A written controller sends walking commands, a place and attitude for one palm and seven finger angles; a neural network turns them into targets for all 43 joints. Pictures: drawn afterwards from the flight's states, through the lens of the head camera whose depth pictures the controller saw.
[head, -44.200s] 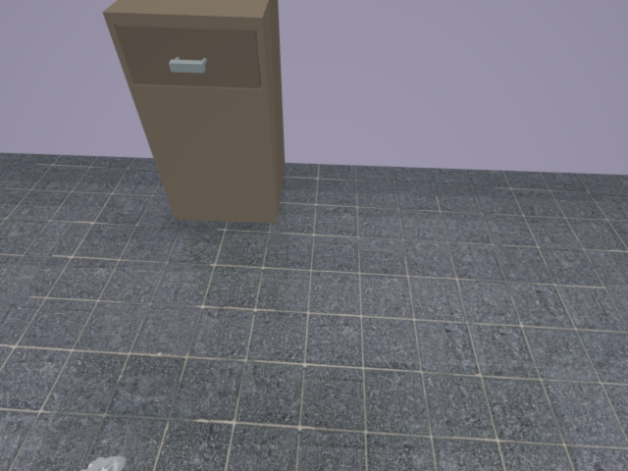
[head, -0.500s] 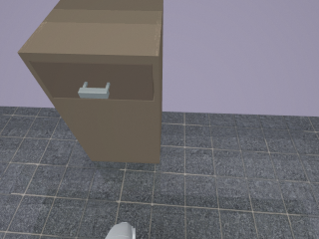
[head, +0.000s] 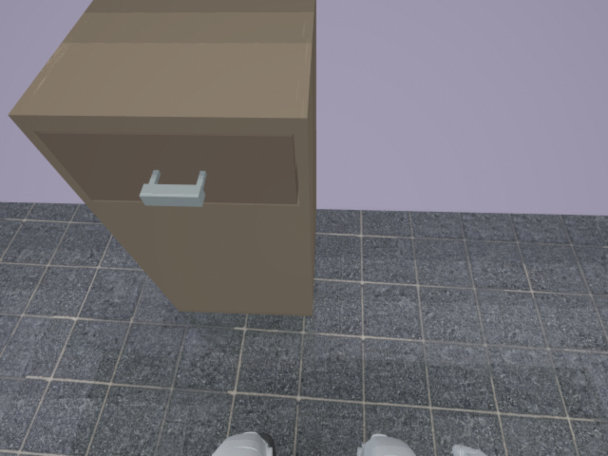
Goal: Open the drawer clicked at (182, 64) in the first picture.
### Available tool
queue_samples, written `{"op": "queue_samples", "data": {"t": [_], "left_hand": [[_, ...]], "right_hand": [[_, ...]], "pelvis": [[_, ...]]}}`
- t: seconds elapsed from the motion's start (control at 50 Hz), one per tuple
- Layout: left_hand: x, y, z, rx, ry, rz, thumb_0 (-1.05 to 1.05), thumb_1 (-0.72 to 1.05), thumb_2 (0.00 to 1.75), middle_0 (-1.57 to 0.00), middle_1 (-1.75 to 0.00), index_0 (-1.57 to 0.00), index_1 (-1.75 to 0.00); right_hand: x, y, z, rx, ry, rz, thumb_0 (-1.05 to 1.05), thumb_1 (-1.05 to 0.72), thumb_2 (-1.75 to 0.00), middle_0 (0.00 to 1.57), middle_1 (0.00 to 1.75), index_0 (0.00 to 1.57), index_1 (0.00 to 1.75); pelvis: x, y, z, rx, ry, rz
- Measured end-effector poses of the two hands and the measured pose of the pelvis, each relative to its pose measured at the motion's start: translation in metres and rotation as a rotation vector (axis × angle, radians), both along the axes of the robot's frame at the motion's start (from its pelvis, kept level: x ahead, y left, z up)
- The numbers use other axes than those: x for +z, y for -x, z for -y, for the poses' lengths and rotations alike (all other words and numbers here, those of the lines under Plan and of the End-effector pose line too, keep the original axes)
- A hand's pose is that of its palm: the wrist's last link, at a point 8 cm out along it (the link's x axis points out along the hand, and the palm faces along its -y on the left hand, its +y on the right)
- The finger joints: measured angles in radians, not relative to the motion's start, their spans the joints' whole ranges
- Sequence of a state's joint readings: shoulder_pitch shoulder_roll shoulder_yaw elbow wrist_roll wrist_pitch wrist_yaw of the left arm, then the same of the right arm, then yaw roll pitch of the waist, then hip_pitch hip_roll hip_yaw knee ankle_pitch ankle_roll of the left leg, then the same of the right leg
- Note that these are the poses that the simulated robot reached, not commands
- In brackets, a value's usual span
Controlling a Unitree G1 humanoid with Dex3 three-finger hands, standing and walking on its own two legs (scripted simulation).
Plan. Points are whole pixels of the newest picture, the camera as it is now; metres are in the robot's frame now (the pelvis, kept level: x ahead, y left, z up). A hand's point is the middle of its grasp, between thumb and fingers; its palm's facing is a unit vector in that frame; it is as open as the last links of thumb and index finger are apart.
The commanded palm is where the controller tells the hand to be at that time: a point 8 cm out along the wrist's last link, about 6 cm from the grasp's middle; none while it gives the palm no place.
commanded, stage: come to a stop and stand still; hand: left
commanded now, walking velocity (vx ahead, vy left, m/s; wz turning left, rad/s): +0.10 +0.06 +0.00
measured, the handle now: (176, 185) +0.52 +0.28 -0.03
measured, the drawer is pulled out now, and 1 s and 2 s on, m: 0.00 0.00 0.00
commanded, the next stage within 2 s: look again from close up in 0.48 s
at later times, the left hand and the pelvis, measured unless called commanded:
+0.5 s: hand out of the picture +0.04 +0.16 -0.17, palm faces +0.11 -0.98 -0.19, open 7.3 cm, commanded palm none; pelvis +0.00 -0.03 +0.00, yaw +3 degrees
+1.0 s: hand out of the picture -0.01 +0.17 -0.17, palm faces +0.06 -0.98 -0.18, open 7.4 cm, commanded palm none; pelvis -0.01 +0.00 +0.00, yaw +2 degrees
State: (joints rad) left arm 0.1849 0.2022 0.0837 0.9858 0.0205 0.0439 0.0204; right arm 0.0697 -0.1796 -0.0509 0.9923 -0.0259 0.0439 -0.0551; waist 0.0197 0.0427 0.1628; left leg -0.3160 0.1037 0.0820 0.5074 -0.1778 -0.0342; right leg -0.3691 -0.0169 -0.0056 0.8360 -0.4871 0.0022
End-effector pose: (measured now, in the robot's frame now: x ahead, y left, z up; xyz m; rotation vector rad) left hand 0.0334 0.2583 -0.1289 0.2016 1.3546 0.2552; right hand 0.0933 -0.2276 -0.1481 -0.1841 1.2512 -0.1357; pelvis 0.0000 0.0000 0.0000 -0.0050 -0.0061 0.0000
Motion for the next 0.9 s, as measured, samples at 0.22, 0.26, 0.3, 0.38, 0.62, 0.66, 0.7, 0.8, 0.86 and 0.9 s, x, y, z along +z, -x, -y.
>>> {"op": "queue_samples", "data": {"t": [0.22, 0.26, 0.3, 0.38, 0.62, 0.66, 0.7, 0.8, 0.86, 0.9], "left_hand": [[0.01, -0.021, 0.04, -0.055, -0.008, 0.114, 0.01, 0.91, 0.9, -0.19, -0.3, -0.2, -0.3], [0.008, -0.024, 0.048, -0.049, 0.022, 0.123, 0.01, 0.9, 0.9, -0.2, -0.3, -0.2, -0.3], [0.004, -0.024, 0.054, -0.037, 0.05, 0.129, 0.01, 0.9, 0.9, -0.2, -0.3, -0.2, -0.3], [-0.01, -0.018, 0.058, 0.004, 0.097, 0.111, 0.01, 0.9, 0.9, -0.2, -0.3, -0.2, -0.3], [-0.01, 0.024, 0.045, 0.023, 0.075, -0.009, 0.0, 0.91, 0.9, -0.2, -0.3, -0.2, -0.3], [-0.01, 0.031, 0.043, 0.006, 0.068, -0.016, 0.01, 0.91, 0.9, -0.2, -0.3, -0.2, -0.3], [-0.012, 0.036, 0.04, 0.0, 0.066, -0.021, 0.01, 0.91, 0.9, -0.2, -0.3, -0.2, -0.3], [-0.015, 0.042, 0.035, 0.006, 0.074, 0.002, 0.01, 0.91, 0.9, -0.2, -0.3, -0.2, -0.3], [-0.015, 0.044, 0.036, 0.002, 0.086, 0.018, 0.01, 0.91, 0.9, -0.2, -0.3, -0.2, -0.3], [-0.016, 0.047, 0.037, -0.001, 0.095, 0.023, 0.01, 0.91, 0.9, -0.19, -0.3, -0.2, -0.3]], "right_hand": [[0.002, 0.062, 0.07, -0.058, 0.016, -0.109, 0.01, -0.92, -0.9, 0.2, 0.3, 0.19, 0.3], [0.008, 0.072, 0.069, -0.052, 0.022, -0.137, 0.01, -0.92, -0.9, 0.19, 0.3, 0.19, 0.3], [0.011, 0.08, 0.066, -0.04, 0.029, -0.164, 0.01, -0.92, -0.9, 0.19, 0.3, 0.19, 0.3], [0.01, 0.092, 0.051, -0.01, 0.038, -0.208, 0.01, -0.92, -0.9, 0.19, 0.3, 0.19, 0.3], [0.005, 0.077, 0.009, -0.007, -0.026, -0.161, 0.03, -0.94, -0.9, 0.2, 0.3, 0.2, 0.3], [0.003, 0.071, 0.009, -0.01, -0.027, -0.121, 0.03, -0.95, -0.9, 0.2, 0.3, 0.2, 0.3], [0.002, 0.066, 0.007, -0.008, -0.025, -0.078, 0.02, -0.94, -0.9, 0.2, 0.3, 0.2, 0.3], [0.003, 0.062, 0.003, 0.009, -0.013, -0.024, 0.02, -0.94, -0.9, 0.2, 0.3, 0.2, 0.3], [0.005, 0.065, 0.001, 0.012, -0.011, -0.016, 0.02, -0.94, -0.9, 0.2, 0.3, 0.2, 0.3], [0.006, 0.07, 0.0, 0.011, -0.011, -0.017, 0.02, -0.94, -0.9, 0.2, 0.3, 0.2, 0.3]], "pelvis": [[0.001, 0.001, 0.035, 0.035, -0.03, 0.008], [0.004, 0.0, 0.036, 0.044, -0.032, -0.002], [0.005, 0.0, 0.035, 0.052, -0.029, -0.011], [0.001, 0.0, 0.029, 0.072, -0.006, -0.022], [0.004, -0.007, 0.018, 0.041, 0.007, -0.002], [0.002, -0.005, 0.013, 0.037, 0.007, -0.001], [0.0, -0.004, 0.01, 0.04, 0.003, 0.004], [-0.002, -0.001, 0.004, 0.038, 0.0, 0.027], [-0.001, 0.003, 0.002, 0.034, -0.001, 0.035], [-0.001, 0.006, 0.001, 0.032, -0.002, 0.037]]}}
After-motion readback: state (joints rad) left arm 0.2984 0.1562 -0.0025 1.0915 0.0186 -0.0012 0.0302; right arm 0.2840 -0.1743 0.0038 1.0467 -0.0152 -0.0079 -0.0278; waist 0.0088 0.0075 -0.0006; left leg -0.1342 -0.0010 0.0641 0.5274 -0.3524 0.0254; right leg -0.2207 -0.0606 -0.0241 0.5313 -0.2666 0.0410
